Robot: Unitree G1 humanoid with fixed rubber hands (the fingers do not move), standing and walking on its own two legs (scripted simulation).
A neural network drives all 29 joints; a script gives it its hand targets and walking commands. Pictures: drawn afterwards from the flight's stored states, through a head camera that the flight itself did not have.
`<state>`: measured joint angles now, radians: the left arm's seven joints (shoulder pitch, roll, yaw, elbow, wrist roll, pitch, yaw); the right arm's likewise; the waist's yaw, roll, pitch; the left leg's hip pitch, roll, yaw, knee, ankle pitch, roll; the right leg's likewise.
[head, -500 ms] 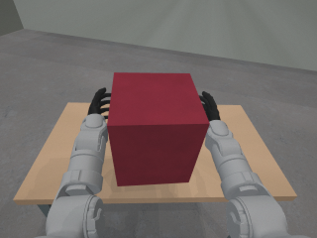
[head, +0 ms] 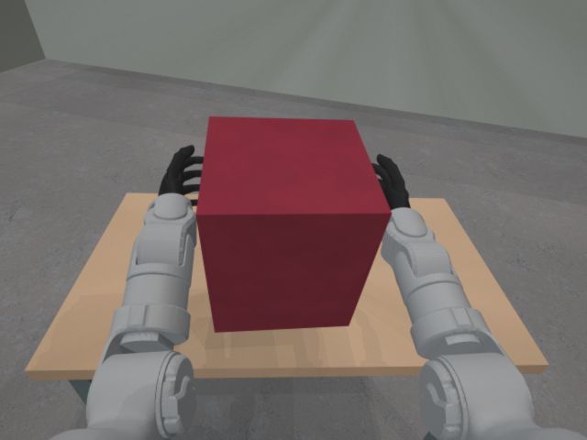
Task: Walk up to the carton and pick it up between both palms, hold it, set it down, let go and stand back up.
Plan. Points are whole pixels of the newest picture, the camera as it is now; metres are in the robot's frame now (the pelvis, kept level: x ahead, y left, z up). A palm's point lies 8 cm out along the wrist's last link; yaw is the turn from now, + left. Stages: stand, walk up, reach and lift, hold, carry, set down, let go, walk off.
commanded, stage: reach and lift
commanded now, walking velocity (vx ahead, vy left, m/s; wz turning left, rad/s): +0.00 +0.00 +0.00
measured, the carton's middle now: (283, 227) +0.39 +0.04 +0.13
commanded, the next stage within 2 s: hold in 0.66 s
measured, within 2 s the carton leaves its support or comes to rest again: neither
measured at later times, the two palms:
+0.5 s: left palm (172, 193) +0.37 +0.19 +0.20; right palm (394, 203) +0.38 -0.11 +0.19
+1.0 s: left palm (166, 184) +0.36 +0.19 +0.22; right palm (398, 192) +0.37 -0.11 +0.22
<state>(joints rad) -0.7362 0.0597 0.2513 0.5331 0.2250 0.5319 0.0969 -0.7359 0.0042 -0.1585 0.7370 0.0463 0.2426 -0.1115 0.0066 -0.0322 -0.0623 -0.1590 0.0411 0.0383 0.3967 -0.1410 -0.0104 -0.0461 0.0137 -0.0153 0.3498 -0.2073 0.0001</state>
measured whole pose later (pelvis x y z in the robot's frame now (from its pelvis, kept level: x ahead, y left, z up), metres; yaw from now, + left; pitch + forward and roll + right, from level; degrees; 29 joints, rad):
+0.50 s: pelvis +0.00 +0.00 +0.00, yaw +0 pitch -6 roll -1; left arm -0.76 0.06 0.26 0.50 0.23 0.59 0.09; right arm -0.77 0.00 -0.16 0.72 0.06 0.29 -0.11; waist 0.01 -0.03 -0.06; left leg -0.15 0.04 0.04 0.40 -0.14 -0.01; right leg -0.04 0.01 -0.02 0.35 -0.21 0.00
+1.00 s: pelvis +0.00 +0.00 +0.00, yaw +0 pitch -7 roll -1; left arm -0.77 0.06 0.26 0.40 0.24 0.69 0.08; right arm -0.78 -0.01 -0.16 0.65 0.12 0.38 -0.13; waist 0.00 -0.03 -0.06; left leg -0.13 0.04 0.04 0.40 -0.14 -0.01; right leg -0.02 0.01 -0.02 0.35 -0.21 0.00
